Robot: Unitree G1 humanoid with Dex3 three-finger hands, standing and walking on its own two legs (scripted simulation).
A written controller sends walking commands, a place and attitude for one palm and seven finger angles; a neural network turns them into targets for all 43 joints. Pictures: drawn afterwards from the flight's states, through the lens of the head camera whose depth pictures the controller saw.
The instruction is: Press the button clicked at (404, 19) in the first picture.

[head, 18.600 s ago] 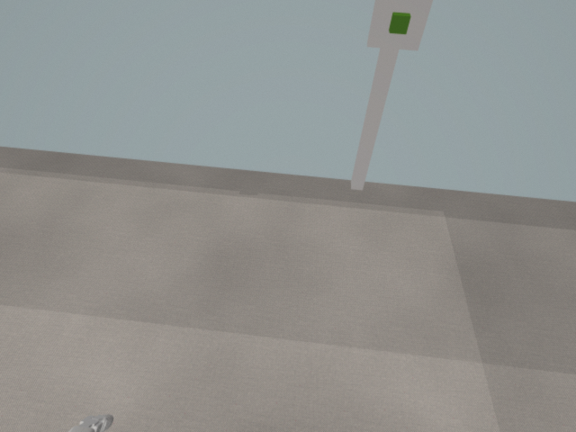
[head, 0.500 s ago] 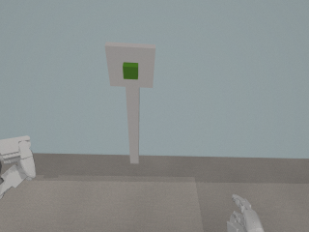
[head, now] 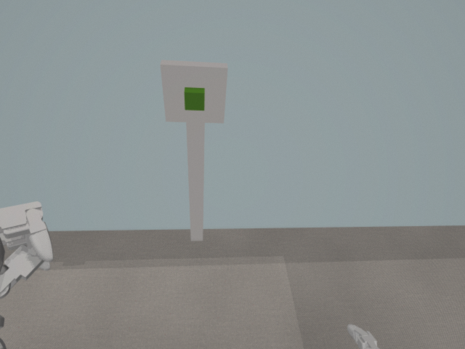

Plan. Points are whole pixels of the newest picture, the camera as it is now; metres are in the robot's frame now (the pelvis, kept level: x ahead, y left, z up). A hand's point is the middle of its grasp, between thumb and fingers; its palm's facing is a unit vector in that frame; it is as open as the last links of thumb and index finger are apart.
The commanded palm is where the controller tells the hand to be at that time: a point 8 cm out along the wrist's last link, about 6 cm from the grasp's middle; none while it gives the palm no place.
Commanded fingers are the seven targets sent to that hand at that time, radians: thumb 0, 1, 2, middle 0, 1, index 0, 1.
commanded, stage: stop stepping back and stand still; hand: left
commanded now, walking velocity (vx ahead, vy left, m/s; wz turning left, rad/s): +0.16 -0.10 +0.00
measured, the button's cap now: (194, 98) +0.75 +0.15 +0.06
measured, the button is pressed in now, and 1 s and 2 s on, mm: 0 0 0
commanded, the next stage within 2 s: let the arm hang, fingers relaxed in 0.46 s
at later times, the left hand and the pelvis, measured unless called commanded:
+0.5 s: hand (27, 280) +0.15 +0.24 +0.17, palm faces +0.40 -0.82 -0.40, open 3.1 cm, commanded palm +0.09 +0.28 +0.19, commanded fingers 0.00 0.90 0.90 -1.30 -1.50 -1.30 -1.50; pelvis -0.04 +0.00 +0.01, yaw +0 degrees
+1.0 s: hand out of the picture -0.09 +0.19 -0.17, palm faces +0.08 -0.97 -0.22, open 4.2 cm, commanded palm none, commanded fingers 0.00 0.90 0.90 -0.46 -0.58 -0.46 -0.58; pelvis -0.05 -0.01 +0.01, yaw +3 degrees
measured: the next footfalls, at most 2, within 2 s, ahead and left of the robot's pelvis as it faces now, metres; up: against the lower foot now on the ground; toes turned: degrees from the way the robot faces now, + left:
none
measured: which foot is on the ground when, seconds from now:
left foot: down 0.00-1.00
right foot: down 0.00-1.00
